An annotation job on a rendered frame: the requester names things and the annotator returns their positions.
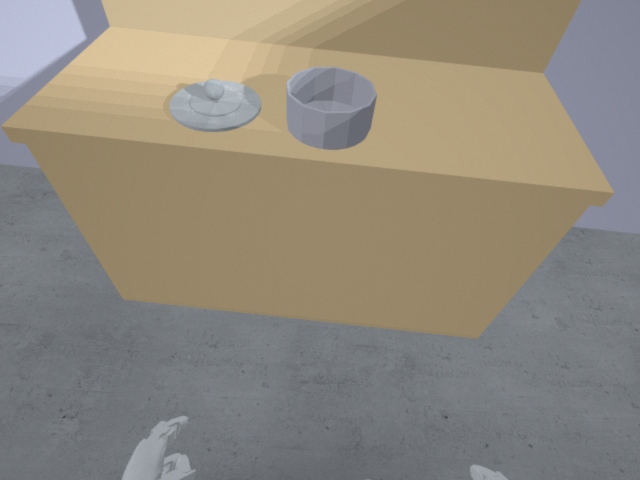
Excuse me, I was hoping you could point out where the knob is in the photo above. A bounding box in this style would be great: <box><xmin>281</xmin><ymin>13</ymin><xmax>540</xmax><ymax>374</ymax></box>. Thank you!
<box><xmin>203</xmin><ymin>79</ymin><xmax>224</xmax><ymax>100</ymax></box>

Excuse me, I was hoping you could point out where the robot left hand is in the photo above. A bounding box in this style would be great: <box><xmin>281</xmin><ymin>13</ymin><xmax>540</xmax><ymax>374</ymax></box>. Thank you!
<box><xmin>122</xmin><ymin>416</ymin><xmax>196</xmax><ymax>480</ymax></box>

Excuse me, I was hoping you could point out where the table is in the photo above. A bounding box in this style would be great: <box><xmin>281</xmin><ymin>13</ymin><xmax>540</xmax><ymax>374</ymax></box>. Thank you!
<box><xmin>1</xmin><ymin>0</ymin><xmax>614</xmax><ymax>339</ymax></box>

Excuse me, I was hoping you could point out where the lid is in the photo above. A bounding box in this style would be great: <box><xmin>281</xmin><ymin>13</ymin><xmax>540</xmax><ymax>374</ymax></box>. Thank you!
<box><xmin>169</xmin><ymin>80</ymin><xmax>261</xmax><ymax>132</ymax></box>

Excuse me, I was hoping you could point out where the pot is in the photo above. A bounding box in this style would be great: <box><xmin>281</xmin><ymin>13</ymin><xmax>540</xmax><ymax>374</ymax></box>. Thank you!
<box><xmin>286</xmin><ymin>67</ymin><xmax>377</xmax><ymax>150</ymax></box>

